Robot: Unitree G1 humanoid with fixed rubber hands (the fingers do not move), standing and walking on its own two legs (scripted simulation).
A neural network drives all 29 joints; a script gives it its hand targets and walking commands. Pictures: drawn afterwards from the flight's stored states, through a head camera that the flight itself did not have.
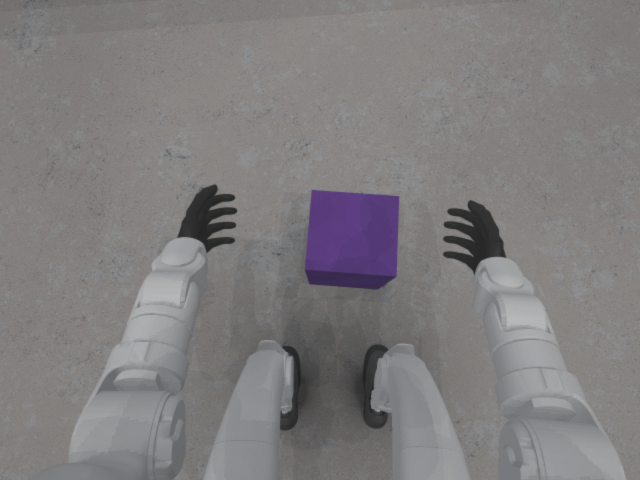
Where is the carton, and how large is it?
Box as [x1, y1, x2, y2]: [305, 190, 398, 288]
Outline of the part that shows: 312,190 305,261 305,271 309,283 378,288 396,276 398,196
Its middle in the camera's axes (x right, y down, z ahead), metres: +0.07 +0.02 +0.96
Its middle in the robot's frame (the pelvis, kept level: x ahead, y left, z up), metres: +0.46 -0.04 -0.55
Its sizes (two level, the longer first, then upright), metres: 0.192 0.177 0.283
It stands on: the floor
